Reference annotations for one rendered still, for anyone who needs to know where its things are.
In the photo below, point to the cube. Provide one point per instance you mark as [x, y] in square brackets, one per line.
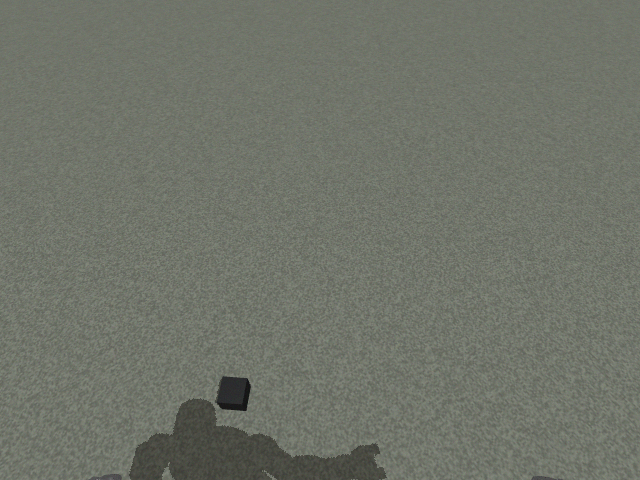
[234, 393]

